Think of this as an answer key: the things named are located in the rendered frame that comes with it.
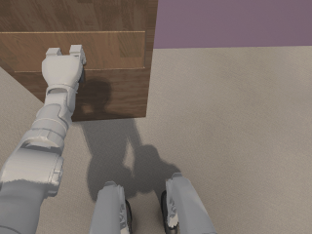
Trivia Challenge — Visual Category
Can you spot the drawer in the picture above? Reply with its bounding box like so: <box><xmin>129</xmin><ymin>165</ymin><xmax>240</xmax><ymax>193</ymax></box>
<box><xmin>0</xmin><ymin>30</ymin><xmax>145</xmax><ymax>71</ymax></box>

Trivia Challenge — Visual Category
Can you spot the left robot upper arm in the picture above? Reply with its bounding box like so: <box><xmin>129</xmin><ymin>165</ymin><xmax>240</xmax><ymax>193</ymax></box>
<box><xmin>0</xmin><ymin>148</ymin><xmax>64</xmax><ymax>234</ymax></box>

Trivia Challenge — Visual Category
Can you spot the left robot shin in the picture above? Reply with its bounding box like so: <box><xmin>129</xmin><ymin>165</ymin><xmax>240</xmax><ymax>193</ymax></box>
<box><xmin>98</xmin><ymin>181</ymin><xmax>130</xmax><ymax>234</ymax></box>

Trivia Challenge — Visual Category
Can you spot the cabinet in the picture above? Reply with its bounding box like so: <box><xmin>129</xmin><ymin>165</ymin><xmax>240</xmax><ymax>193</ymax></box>
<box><xmin>0</xmin><ymin>0</ymin><xmax>159</xmax><ymax>122</ymax></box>

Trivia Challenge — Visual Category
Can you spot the robot left forearm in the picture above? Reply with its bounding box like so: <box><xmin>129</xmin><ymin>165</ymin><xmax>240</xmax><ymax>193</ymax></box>
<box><xmin>0</xmin><ymin>84</ymin><xmax>76</xmax><ymax>191</ymax></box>

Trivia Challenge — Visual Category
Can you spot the handle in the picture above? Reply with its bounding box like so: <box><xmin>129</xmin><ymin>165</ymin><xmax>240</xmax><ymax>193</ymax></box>
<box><xmin>78</xmin><ymin>67</ymin><xmax>84</xmax><ymax>83</ymax></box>

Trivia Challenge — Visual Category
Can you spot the robot right thigh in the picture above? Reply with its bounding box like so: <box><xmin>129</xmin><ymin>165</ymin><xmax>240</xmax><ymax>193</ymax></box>
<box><xmin>166</xmin><ymin>176</ymin><xmax>217</xmax><ymax>234</ymax></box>

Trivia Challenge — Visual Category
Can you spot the left robot hand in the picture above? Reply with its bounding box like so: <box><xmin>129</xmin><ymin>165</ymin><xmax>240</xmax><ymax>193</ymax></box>
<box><xmin>42</xmin><ymin>45</ymin><xmax>86</xmax><ymax>94</ymax></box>

